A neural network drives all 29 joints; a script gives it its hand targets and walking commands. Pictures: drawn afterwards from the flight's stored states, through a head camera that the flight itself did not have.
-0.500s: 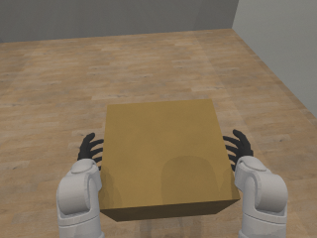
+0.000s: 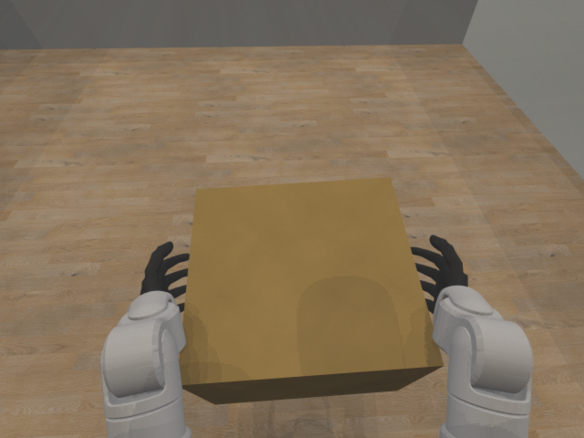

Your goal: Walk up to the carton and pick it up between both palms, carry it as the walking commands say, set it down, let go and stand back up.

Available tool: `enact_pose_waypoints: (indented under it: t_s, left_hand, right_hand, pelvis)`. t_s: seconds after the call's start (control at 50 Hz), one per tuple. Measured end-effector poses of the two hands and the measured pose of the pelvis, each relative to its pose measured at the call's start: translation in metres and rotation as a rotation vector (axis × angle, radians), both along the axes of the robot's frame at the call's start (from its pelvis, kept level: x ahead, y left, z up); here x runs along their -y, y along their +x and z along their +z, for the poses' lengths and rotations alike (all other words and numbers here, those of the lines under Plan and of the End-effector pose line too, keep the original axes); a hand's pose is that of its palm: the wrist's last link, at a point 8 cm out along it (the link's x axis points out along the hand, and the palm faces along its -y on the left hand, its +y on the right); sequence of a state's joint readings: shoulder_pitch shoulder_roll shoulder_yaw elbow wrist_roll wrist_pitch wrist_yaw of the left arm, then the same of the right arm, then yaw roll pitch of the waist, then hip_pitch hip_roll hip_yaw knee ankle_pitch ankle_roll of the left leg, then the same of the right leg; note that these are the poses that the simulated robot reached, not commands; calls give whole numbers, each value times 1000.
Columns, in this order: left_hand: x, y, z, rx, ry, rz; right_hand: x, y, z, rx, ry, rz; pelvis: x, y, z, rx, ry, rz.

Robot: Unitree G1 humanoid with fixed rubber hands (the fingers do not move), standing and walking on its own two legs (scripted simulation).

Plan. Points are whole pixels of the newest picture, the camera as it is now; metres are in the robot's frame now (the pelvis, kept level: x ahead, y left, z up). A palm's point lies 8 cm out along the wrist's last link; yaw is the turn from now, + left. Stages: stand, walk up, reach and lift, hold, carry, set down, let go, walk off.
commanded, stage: carry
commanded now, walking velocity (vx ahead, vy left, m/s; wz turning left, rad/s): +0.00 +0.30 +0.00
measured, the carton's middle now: (300, 293) +0.31 +0.00 +0.02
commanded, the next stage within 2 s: none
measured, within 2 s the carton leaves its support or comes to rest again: neither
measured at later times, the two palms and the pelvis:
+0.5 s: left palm (39, 343) +0.21 +0.29 +0.09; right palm (355, 341) +0.21 -0.05 +0.09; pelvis -0.05 +0.12 +0.00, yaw +0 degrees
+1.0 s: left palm out of the picture +0.17 +0.40 +0.10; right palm (260, 389) +0.16 +0.05 +0.09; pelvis -0.10 +0.23 +0.01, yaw -2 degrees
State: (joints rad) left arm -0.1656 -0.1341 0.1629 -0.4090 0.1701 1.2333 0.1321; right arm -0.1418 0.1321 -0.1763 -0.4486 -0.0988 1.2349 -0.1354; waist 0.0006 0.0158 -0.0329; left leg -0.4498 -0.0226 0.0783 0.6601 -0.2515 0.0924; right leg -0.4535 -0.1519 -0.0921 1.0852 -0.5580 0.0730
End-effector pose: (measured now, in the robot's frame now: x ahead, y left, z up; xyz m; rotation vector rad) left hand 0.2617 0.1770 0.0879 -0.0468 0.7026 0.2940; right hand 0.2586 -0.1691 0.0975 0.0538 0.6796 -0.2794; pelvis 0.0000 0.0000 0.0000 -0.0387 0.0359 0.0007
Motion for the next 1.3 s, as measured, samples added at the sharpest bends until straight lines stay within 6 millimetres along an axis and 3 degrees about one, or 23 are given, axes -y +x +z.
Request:
enact_pose_waypoints:
  t_s: [0.24,0.34,0.42,0.5,0.58,0.7,0.92,1.0,1.08,1.2,1.3]
  left_hand:
    - [-21,-22,7,9,55,-61]
    - [-44,-36,16,14,52,-45]
    - [-75,-42,16,24,57,-27]
    - [-118,-48,4,21,32,-4]
    - [-153,-57,-2,-24,3,18]
    - [-180,-59,-1,3,-3,1]
    - [-203,-78,6,-2,58,-36]
    - [-221,-87,13,1,52,-27]
    - [-250,-90,15,21,53,-14]
    - [-314,-99,-3,-14,10,28]
    - [-344,-102,-4,-17,-11,29]
  right_hand:
    - [-22,-43,-11,9,48,-62]
    - [-45,-51,-1,14,42,-45]
    - [-75,-51,-2,25,41,-25]
    - [-118,-50,-5,21,18,-3]
    - [-153,-52,-5,-25,5,14]
    - [-181,-59,2,2,-10,-3]
    - [-204,-92,-13,-4,46,-41]
    - [-222,-97,-4,1,40,-31]
    - [-251,-96,-1,21,33,-18]
    - [-314,-93,-8,-16,9,19]
    - [-345,-94,-2,-18,-13,20]
  pelvis:
    - [-42,-35,-2,-13,37,-60]
    - [-61,-45,5,-2,60,-37]
    - [-87,-48,2,-1,57,-13]
    - [-122,-50,-5,3,37,6]
    - [-149,-57,2,10,7,10]
    - [-181,-65,3,5,-2,-11]
    - [-219,-93,1,-2,46,-45]
    - [-235,-98,7,4,64,-30]
    - [-260,-101,5,4,60,-9]
    - [-310,-104,0,13,29,14]
    - [-338,-107,5,7,0,12]
